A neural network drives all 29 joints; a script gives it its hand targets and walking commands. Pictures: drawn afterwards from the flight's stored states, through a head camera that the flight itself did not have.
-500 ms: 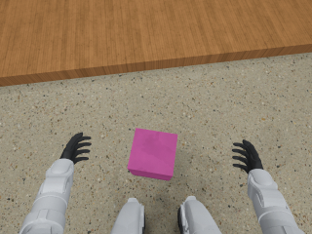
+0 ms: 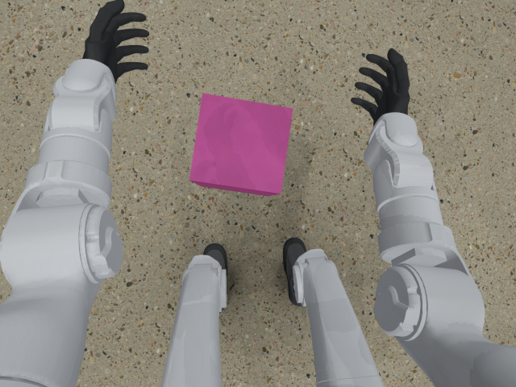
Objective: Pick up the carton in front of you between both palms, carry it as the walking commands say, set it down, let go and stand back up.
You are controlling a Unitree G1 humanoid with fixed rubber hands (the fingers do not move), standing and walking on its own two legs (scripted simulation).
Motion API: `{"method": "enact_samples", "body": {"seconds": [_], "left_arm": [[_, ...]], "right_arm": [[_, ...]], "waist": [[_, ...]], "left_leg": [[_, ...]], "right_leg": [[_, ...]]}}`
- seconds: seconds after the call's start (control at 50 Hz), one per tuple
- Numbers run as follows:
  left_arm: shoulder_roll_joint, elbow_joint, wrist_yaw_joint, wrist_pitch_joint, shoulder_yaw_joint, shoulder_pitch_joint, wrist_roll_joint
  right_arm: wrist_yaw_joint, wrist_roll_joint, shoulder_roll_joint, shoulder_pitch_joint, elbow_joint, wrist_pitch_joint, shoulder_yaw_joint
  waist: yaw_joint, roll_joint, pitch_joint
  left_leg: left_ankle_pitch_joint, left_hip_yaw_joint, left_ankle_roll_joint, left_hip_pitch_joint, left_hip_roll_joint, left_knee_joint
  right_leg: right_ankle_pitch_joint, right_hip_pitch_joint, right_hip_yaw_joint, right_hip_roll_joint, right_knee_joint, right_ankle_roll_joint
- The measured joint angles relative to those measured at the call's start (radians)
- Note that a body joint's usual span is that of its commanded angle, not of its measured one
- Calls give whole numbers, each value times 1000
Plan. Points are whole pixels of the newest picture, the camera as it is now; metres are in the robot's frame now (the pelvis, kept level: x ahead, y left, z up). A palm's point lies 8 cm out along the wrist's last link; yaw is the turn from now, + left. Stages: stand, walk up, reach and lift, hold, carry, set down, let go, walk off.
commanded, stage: reach and lift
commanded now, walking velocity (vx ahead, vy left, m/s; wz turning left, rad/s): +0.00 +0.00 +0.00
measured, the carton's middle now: (240, 152) +0.49 +0.01 -0.52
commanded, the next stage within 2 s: none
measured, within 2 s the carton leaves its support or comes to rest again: leaves its support in 1.64 s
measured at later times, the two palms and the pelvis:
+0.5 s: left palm (153, 129) +0.51 +0.20 -0.34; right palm (336, 149) +0.46 -0.19 -0.33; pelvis -0.01 -0.02 -0.17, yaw -3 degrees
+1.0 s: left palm (175, 137) +0.52 +0.17 -0.46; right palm (323, 147) +0.48 -0.19 -0.44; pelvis -0.03 -0.01 -0.27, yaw -4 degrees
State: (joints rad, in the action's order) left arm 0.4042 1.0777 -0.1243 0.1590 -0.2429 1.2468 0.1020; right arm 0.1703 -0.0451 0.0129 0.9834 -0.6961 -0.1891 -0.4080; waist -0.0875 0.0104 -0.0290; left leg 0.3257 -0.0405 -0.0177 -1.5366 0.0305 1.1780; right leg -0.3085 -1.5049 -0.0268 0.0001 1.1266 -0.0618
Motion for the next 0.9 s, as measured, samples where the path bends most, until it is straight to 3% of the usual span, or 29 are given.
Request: {"method": "enact_samples", "body": {"seconds": [0.22, 0.38, 0.54, 0.76, 0.9], "left_arm": [[-66, -1, 52, -78, -26, -86, 7], [-19, -62, 91, -111, 70, -105, -117], [64, -79, 99, -92, 167, -26, -226], [111, 138, 105, -105, 237, 200, -275], [115, 145, 135, -144, 287, 214, -297]], "right_arm": [[-37, -26, -8, -56, -73, 115, -29], [-2, 91, 44, -40, -67, 147, 85], [42, 188, 91, 40, -42, 111, 167], [36, 213, 131, 280, -273, 120, 175], [15, 306, 198, 369, -375, 164, 236]], "waist": [[23, -18, 136], [44, -6, 92], [48, 15, -32], [40, 30, -235], [39, 60, -318]], "left_leg": [[97, -16, 7, -277, 6, 200], [182, -32, 25, -519, 4, 485], [204, -38, 38, -665, 5, 725], [189, -33, 31, -741, -1, 908], [218, -24, 17, -751, -22, 990]], "right_leg": [[-100, -273, 6, -11, 198, -2], [-181, -518, 7, -44, 481, -4], [-201, -669, 12, -61, 723, -7], [-184, -740, 14, -71, 899, -23], [-202, -753, 11, -85, 973, -34]]}}
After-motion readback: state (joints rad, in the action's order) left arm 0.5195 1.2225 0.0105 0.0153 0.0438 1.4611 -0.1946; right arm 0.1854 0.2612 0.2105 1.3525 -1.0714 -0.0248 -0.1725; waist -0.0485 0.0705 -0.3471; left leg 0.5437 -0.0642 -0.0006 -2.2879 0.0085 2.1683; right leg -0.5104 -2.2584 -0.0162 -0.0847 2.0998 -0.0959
